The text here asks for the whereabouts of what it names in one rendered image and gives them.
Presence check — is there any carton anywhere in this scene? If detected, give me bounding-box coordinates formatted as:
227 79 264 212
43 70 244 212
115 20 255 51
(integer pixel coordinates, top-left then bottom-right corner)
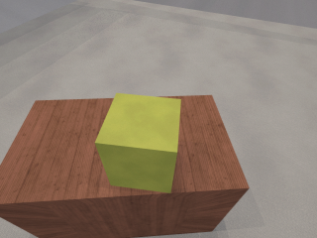
95 93 181 193

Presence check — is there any pedestal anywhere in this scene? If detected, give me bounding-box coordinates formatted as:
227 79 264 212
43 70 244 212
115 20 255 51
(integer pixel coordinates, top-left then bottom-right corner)
0 95 250 238

